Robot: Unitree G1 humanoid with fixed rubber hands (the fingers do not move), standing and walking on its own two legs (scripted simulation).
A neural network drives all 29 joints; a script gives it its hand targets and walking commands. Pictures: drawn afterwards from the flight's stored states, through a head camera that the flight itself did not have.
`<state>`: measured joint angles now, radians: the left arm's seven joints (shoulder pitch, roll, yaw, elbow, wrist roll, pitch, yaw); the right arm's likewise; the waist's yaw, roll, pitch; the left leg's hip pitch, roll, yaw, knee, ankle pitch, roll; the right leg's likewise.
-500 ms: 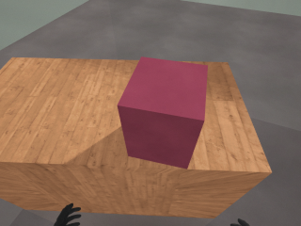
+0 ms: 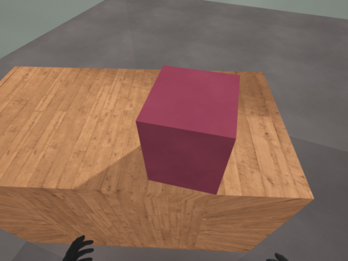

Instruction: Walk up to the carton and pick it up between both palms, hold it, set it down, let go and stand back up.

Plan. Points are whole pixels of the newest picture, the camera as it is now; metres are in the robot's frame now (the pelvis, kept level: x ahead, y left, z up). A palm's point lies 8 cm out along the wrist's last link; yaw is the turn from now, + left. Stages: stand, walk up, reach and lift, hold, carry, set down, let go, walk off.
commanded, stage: stand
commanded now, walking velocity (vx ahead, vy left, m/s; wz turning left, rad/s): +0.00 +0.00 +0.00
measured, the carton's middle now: (190, 131) +0.42 -0.03 +0.05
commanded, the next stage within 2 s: none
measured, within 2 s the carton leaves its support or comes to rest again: neither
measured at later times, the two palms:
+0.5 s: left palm out of the picture +0.12 +0.26 -0.10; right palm out of the picture +0.08 -0.26 -0.12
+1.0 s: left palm out of the picture +0.11 +0.26 -0.10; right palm out of the picture +0.08 -0.26 -0.12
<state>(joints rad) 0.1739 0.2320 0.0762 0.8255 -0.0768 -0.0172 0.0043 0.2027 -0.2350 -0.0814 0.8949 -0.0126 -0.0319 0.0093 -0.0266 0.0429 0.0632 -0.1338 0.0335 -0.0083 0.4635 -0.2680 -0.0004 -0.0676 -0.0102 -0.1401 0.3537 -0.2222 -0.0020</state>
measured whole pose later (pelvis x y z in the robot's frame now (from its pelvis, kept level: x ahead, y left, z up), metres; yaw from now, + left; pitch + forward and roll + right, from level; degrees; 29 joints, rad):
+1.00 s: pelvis +0.00 +0.00 +0.00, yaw +0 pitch -4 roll -2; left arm 0.17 0.23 0.08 0.84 -0.08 -0.02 0.00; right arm 0.20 -0.24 -0.08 0.91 -0.01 -0.03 0.01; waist -0.03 0.04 0.06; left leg -0.13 0.03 -0.01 0.46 -0.26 0.00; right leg -0.07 -0.01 -0.14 0.35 -0.22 0.00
